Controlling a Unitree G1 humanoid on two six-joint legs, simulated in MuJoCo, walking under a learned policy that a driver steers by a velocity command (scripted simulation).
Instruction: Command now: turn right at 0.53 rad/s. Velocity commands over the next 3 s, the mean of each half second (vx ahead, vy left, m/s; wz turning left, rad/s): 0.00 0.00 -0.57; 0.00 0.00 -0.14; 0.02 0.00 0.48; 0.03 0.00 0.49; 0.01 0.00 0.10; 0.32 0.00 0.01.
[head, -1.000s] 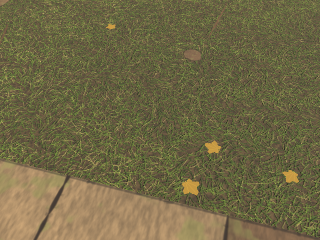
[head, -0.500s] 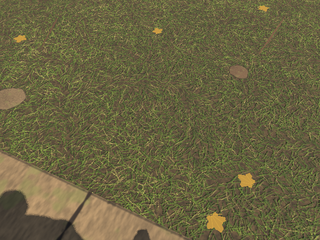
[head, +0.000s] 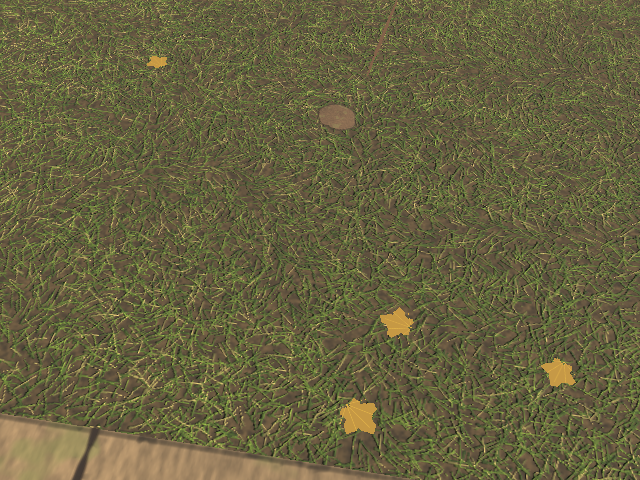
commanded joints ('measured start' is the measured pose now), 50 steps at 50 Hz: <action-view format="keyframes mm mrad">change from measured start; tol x32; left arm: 1 35 80 22 -47 -15 1 -18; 50 136 159 72 -203 -58 -23 15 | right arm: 1 -152 -163 -38 -148 -8 -28 -18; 50 -92 -96 17 -34 6 -10 24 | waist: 1 62 76 -58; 50 61 -91 -102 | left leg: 1 27 230 -73 -85 462 191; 20 236 370 110 -20 505 153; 23 109 301 151 108 315 54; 26 -498 63 -40 599 -558 -138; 33 -316 65 -104 834 -199 -125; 45 -238 152 -126 277 352 -29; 50 -456 67 -74 415 -86 -49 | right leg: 1 0 -23 -50 158 64 29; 20 134 -85 -122 -448 111 -29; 25 838 -325 328 -563 1071 -442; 33 245 -244 95 -737 769 -316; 45 372 -95 80 -523 275 -120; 50 483 -333 192 -616 541 -389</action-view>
